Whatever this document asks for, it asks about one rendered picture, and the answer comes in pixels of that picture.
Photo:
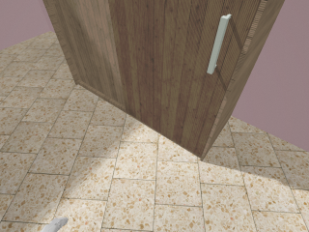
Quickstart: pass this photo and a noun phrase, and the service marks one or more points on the wardrobe door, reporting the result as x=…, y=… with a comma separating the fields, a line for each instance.
x=87, y=29
x=164, y=50

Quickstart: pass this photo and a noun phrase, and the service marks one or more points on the left robot hand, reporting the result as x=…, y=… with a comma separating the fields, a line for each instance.
x=55, y=224

